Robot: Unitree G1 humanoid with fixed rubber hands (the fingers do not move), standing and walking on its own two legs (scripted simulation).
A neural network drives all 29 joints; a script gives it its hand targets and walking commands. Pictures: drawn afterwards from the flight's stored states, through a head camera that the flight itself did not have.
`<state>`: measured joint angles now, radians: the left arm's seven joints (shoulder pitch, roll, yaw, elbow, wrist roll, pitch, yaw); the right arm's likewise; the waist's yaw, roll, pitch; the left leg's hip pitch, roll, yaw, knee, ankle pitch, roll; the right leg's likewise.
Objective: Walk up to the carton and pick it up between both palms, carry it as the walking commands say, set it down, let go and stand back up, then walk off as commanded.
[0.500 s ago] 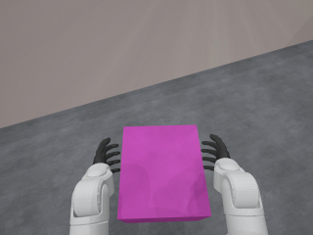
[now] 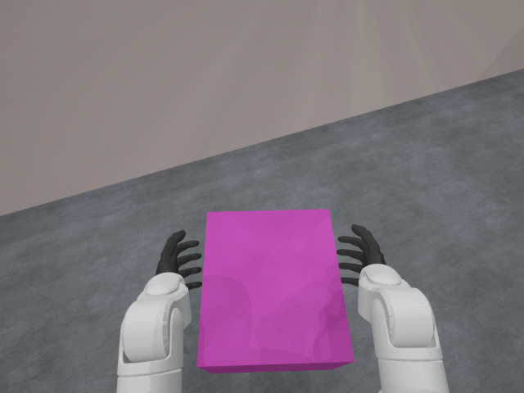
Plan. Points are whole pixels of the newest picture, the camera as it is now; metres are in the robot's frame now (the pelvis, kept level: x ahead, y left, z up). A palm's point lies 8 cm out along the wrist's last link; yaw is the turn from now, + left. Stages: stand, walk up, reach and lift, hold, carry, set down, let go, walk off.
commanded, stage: carry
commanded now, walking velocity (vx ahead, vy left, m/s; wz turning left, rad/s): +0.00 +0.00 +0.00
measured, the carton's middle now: (270, 291) +0.31 +0.00 -0.01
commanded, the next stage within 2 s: none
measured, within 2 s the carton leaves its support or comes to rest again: neither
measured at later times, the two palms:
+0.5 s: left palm (168, 280) +0.27 +0.14 +0.10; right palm (378, 271) +0.27 -0.14 +0.10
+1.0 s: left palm (201, 288) +0.26 +0.10 +0.09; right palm (406, 280) +0.26 -0.18 +0.09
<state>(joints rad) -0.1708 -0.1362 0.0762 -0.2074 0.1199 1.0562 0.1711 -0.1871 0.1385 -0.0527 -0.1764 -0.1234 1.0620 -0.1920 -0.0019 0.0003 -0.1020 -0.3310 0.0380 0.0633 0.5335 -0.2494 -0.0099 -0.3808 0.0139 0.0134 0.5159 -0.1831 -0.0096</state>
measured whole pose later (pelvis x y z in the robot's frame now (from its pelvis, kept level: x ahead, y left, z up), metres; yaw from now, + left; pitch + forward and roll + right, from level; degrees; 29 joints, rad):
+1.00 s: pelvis +0.00 -0.05 -0.02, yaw +1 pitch +3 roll +0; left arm -0.18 -0.14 0.04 -0.40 0.09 1.26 0.23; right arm -0.16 0.14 -0.01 -0.40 -0.10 1.27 -0.24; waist 0.00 0.01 -0.09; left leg -0.43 0.14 0.04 0.69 -0.33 -0.08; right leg -0.46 0.08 -0.05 0.65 -0.25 -0.08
